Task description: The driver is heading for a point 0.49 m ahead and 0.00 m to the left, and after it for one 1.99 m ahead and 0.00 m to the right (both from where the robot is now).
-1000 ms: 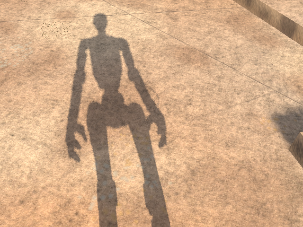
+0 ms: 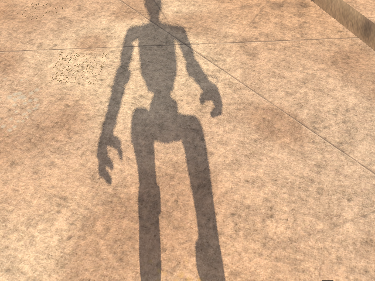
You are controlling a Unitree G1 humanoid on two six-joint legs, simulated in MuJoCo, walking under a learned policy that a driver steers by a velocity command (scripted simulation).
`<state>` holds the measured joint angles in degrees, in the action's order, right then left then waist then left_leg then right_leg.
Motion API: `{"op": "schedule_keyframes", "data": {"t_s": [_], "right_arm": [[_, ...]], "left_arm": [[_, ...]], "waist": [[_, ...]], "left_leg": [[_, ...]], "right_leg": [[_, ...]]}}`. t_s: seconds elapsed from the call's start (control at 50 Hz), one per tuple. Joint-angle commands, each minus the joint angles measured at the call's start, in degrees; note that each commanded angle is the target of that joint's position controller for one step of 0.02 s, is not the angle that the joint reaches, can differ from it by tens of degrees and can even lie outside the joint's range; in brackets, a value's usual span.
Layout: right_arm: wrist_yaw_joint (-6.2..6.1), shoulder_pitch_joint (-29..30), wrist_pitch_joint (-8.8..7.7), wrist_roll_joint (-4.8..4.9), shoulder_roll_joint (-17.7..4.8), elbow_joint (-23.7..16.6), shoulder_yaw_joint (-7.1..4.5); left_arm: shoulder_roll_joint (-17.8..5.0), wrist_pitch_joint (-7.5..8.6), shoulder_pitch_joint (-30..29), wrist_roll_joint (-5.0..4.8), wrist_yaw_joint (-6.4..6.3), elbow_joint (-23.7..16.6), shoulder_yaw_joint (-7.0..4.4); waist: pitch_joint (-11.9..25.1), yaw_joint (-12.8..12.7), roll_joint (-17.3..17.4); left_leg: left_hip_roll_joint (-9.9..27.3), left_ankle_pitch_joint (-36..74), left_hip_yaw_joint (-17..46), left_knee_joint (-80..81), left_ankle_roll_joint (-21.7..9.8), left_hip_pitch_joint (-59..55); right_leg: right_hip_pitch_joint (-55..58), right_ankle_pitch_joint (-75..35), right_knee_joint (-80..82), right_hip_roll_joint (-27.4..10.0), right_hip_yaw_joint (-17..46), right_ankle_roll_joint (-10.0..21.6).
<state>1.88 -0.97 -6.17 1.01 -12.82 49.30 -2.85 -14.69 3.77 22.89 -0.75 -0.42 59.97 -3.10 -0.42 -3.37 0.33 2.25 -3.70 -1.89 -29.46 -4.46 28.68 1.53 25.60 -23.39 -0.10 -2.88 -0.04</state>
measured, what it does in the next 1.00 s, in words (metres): walks ahead: right foot, then left foot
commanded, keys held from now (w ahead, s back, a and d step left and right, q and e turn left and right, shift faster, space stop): w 0.46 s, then no key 0.54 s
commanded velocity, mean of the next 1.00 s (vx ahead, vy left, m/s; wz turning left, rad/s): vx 0.34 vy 0.00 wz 0.00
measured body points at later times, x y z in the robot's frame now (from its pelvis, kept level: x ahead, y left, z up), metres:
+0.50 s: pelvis +0.27 +0.00 +0.01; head +0.30 +0.00 +0.46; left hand +0.48 +0.22 -0.09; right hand +0.22 -0.27 -0.13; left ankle +0.13 +0.11 -0.72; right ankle +0.45 -0.13 -0.70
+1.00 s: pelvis +0.42 -0.04 +0.01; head +0.43 -0.03 +0.46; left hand +0.52 +0.20 -0.13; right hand +0.50 -0.30 -0.12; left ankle +0.45 +0.11 -0.72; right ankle +0.45 -0.13 -0.72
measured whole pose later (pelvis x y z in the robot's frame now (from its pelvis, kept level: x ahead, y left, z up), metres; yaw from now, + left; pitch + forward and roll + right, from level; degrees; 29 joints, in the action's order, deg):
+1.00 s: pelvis +0.42 -0.04 +0.01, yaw +0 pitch +1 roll -2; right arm -2.5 -9.9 0.2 -0.5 -12.4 56.8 -3.3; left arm -11.8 2.4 8.1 0.7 -0.4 57.6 -1.4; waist 0.4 -0.1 0.7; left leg 4.3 -12.6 1.7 -29.3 2.6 17.3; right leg -14.7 11.0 -25.0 3.2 -4.8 3.1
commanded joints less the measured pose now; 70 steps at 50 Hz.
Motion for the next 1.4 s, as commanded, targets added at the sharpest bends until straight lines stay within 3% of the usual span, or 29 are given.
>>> {"op": "schedule_keyframes", "data": {"t_s": [0.02,0.04,0.06,0.08,0.1,0.12,0.16,0.22,0.34,0.46,0.5,0.52,0.54,0.56,0.58,0.6,0.62,0.64,0.66,0.7,0.74,0.82,0.88,0.94,0.96,0.98,1.02,1.16,1.4], "right_arm": [[-0.34,-26.5,-0.16,-0.8,-18.98,4.61,-5.52],[-0.29,-25.87,-0.26,-0.58,-13.06,4.2,-3.85],[-0.46,-20.27,-0.44,-0.39,-10.22,3.04,-2.96],[-0.49,-15.11,-0.44,-0.65,-8.52,1.73,-2.28],[-0.27,-11.93,-0.46,-1.11,-6.73,1.34,-1.74],[-0.09,-10.88,-0.58,-1.63,-5.28,1.56,-1.22],[0.0,-12.29,-0.73,-1.41,-5.46,2.73,-1.26],[-0.98,-15.11,-0.76,-1.31,-8.1,3.98,-1.88],[-2.19,-20.04,0.01,-0.61,-8.6,5.64,-1.76],[-2.61,-24.12,1.39,-0.06,-9.49,8.26,-2.39],[-2.9,-22.19,2.09,-0.33,-10.07,8.12,-2.63],[-3.04,-20.8,2.48,-0.29,-10.3,7.82,-2.65],[-3.08,-20.61,2.65,-0.48,-9.16,7.35,-2.17],[-3.17,-21.15,2.46,-1.69,-7.38,5.49,-1.3],[-2.44,-31.51,1.53,-1.26,0.32,7.52,0.92],[-2.25,-29.43,0.84,-0.18,-5.89,8.97,-0.57],[-2.36,-23.5,0.71,0.98,-7.67,7.17,-1.17],[-2.94,-19.93,1.02,0.6,-7.43,6.4,-1.16],[-3.57,-18.04,1.77,-0.13,-7.46,6.11,-1.69],[-3.94,-20.54,3.57,-0.59,-4.47,6.61,-1.55],[-4.41,-20.74,4.53,-0.7,-2.75,6.4,-1.25],[-4.82,-15.87,5.99,-1.0,-4.16,5.5,-1.32],[-4.77,-12.65,6.76,-0.99,-4.79,5.31,-1.58],[-4.65,-11.92,6.34,-2.28,-5.32,5.74,-1.61],[-4.73,-12.43,6.08,-2.41,-6.98,5.68,-1.72],[-4.73,-10.94,6.02,-1.3,-10.45,6.42,-2.55],[-4.1,-10.71,5.45,-1.29,-5.52,7.36,-1.78],[-4.2,-10.73,4.52,-1.13,-5.41,9.26,-1.51],[-4.53,-10.89,5.5,-1.1,-4.69,11.5,-1.07]], "left_arm": [[2.33,1.71,4.97,0.7,0.58,-4.56,1.88],[-3.42,3.2,1.95,-0.76,0.79,-3.96,0.67],[-6.99,4.05,-3.8,-1.98,0.92,-5.82,-0.25],[-7.07,4.17,-7.04,-1.82,0.53,-6.59,-0.31],[-6.62,3.8,-8.62,-0.88,0.15,-6.77,-0.71],[-5.72,2.97,-7.49,-0.51,0.06,-6.63,-0.96],[-3.27,1.56,-5.85,-0.41,-0.04,-6.26,-0.83],[-3.28,0.79,-10.75,0.18,-0.25,-8.09,-1.05],[-1.86,1.22,-22.59,0.05,0.64,-11.39,-0.57],[-2.63,2.0,-29.8,-0.58,2.5,-14.55,-0.17],[-4.29,2.45,-26.05,-0.04,2.81,-13.92,-0.88],[-5.86,2.67,-19.92,0.45,2.73,-12.12,-1.8],[-8.66,2.87,-11.42,0.98,2.51,-9.36,-3.02],[-13.03,2.88,-2.38,2.4,1.96,-7.44,-3.81],[-14.68,2.37,-1.74,2.19,2.29,-6.74,-3.64],[-10.23,1.83,-1.77,1.09,2.39,-7.35,-2.62],[-8.03,1.76,-7.46,0.54,2.16,-8.18,-1.87],[-6.53,1.77,-12.41,0.73,2.03,-9.0,-1.22],[-4.72,1.83,-15.19,0.96,1.97,-9.2,-0.68],[-2.67,1.92,-16.78,2.4,2.02,-8.2,0.07],[-3.75,2.05,-17.77,2.95,1.67,-7.44,0.01],[-6.06,0.81,-17.69,2.22,0.44,-6.57,-0.35],[-5.41,-0.35,-16.92,1.76,-0.06,-5.71,-0.02],[-3.15,-1.01,-14.87,1.0,-0.18,-4.42,0.83],[-2.68,-0.99,-13.7,1.41,-0.15,-4.18,0.96],[-2.73,-1.09,-9.72,1.37,-0.17,-3.77,0.58],[-3.39,-1.81,-12.64,1.35,-0.7,-3.85,0.47],[-3.03,-2.66,-13.5,1.01,-0.84,-2.67,0.32],[-3.11,-3.46,-12.43,0.81,-1.26,0.05,0.29]], "waist": [[21.24,8.4,17.63],[21.49,10.03,13.11],[13.19,9.32,10.07],[9.03,7.55,4.86],[5.48,5.87,2.64],[4.45,3.83,3.62],[2.95,2.49,3.89],[0.15,2.76,2.32],[-2.57,5.96,3.04],[-5.09,7.28,3.64],[-2.72,4.55,5.05],[1.14,1.2,5.75],[6.77,-2.21,4.47],[15.95,-3.72,-3.77],[25.55,0.82,-18.22],[26.42,-1.53,-9.9],[17.29,-0.49,-8.12],[12.13,1.41,-3.11],[8.57,2.78,-1.91],[7.85,5.82,-3.97],[7.29,7.17,-5.54],[8.2,5.96,-5.87],[4.73,4.9,-5.5],[1.03,5.36,-2.78],[0.56,4.22,-0.44],[-0.09,0.37,6.19],[-0.31,2.42,5.72],[2.53,3.12,2.33],[0.88,3.36,-0.24]], "left_leg": [[20.69,-10.08,37.54,7.34,-15.31,-51.98],[20.22,-15.74,43.46,12.15,-14.3,-51.86],[18.37,-13.03,34.5,12.46,-11.31,-44.83],[16.31,-7.05,27.15,13.59,-9.82,-36.34],[14.19,-2.27,22.04,15.42,-9.01,-28.65],[12.51,-0.14,18.52,17.18,-8.29,-24.17],[11.26,2.38,14.94,19.93,-8.77,-20.44],[11.26,6.43,11.62,22.24,-9.34,-20.27],[8.48,5.61,5.23,23.58,-6.68,-22.16],[12.75,7.71,5.48,19.16,-5.95,-32.6],[12.21,23.19,4.57,12.9,-4.09,-33.8],[10.4,33.58,3.27,6.01,-2.64,-33.38],[6.81,34.5,1.26,-4.6,-0.33,-29.47],[2.12,12.36,-0.82,-22.91,2.44,-16.12],[-7.56,-34.44,3.22,-42.72,5.59,2.31],[-5.38,-34.58,11.69,-48.03,5.18,3.55],[-2.6,-31.41,9.31,-47.53,4.85,7.5],[0.53,-27.0,6.82,-43.91,5.14,6.43],[2.16,-24.18,6.03,-40.5,5.44,4.09],[3.71,-20.49,6.1,-34.8,5.46,-5.02],[3.51,-18.29,5.09,-26.89,5.9,-8.25],[2.91,-10.74,4.01,-14.08,6.19,-12.4],[2.6,-9.07,3.59,-7.53,5.67,-14.14],[3.26,-1.2,4.09,4.74,3.91,-19.49],[5.82,3.71,6.38,5.64,2.9,-20.54],[5.47,-0.04,6.27,4.3,1.64,-18.43],[3.51,-8.74,5.56,7.12,2.94,-12.46],[2.29,2.62,4.14,4.45,3.51,-16.64],[1.07,2.65,2.89,4.1,3.6,-17.62]], "right_leg": [[-36.84,-0.17,-45.22,3.62,1.18,1.73],[-43.76,6.4,-53.09,1.67,9.63,2.81],[-47.75,1.9,-54.37,-1.48,8.99,4.0],[-45.7,-3.67,-52.18,-4.68,7.39,4.16],[-43.01,-7.18,-48.32,-6.52,6.87,3.95],[-39.29,-9.47,-45.75,-8.07,7.29,3.95],[-36.9,-10.9,-42.17,-8.6,6.63,3.47],[-41.78,-17.11,-34.51,-9.03,6.11,1.84],[-40.75,-31.97,-15.23,-6.39,3.27,1.02],[-41.88,-26.6,-7.18,-4.88,2.98,3.09],[-34.5,-23.54,-5.15,-2.35,1.45,4.53],[-25.8,-25.1,-3.92,0.0,-0.3,5.61],[-13.11,-34.03,-3.47,-0.31,-0.09,7.2],[5.49,-54.32,-7.35,-12.3,12.47,10.83],[22.83,-63.18,-4.67,-26.06,33.97,22.18],[18.53,-58.36,-2.58,-23.05,33.19,20.24],[10.72,-57.87,-1.75,-20.77,23.74,17.7],[2.02,-56.79,0.38,-18.05,18.64,15.73],[-5.43,-55.35,2.7,-16.32,15.53,15.02],[-14.81,-54.89,5.74,-14.14,11.3,14.44],[-18.53,-56.19,7.12,-12.79,7.76,14.87],[-19.08,-41.14,9.18,-11.95,6.69,13.58],[-20.61,-19.05,11.05,-11.5,8.72,12.27],[-22.53,-4.4,9.01,-7.83,8.93,7.25],[-23.05,-4.07,6.08,-5.7,7.68,5.34],[-22.59,-5.5,6.13,-1.65,4.27,3.96],[-15.87,-10.17,2.66,-0.84,1.88,2.97],[-12.79,-21.33,-0.35,-1.91,2.03,3.53],[-12.14,-23.14,-0.73,-2.35,2.27,2.9]]}}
